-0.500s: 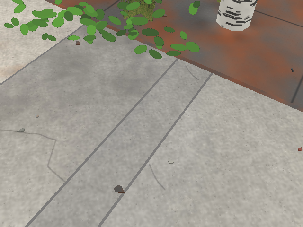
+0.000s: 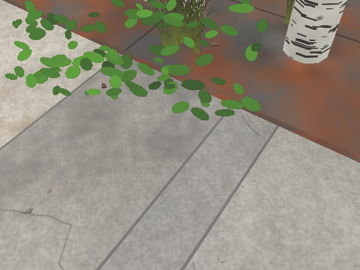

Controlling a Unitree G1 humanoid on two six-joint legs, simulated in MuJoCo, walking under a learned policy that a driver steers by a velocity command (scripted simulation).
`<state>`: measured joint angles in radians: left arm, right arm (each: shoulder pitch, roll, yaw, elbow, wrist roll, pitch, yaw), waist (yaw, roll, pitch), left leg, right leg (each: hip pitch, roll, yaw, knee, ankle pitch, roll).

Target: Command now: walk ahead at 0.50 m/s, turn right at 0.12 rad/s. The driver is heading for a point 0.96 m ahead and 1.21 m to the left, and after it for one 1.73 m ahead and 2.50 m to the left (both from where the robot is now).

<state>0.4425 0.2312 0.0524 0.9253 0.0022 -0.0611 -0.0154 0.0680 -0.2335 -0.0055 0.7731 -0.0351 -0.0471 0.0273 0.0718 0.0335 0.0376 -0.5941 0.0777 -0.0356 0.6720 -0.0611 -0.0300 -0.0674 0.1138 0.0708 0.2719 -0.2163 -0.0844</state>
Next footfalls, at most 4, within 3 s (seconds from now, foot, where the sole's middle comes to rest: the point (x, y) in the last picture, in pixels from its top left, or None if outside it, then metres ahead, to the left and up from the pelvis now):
0.14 left None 0.23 0.12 -0.78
0.68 right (205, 250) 0.55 -0.01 -0.78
1.20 left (129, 209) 0.69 0.30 -0.78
1.74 right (117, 141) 1.04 0.42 -0.78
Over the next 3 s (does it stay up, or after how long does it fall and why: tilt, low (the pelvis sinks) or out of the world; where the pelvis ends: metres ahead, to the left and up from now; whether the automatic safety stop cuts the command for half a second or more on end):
stays up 1.07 0.99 0.00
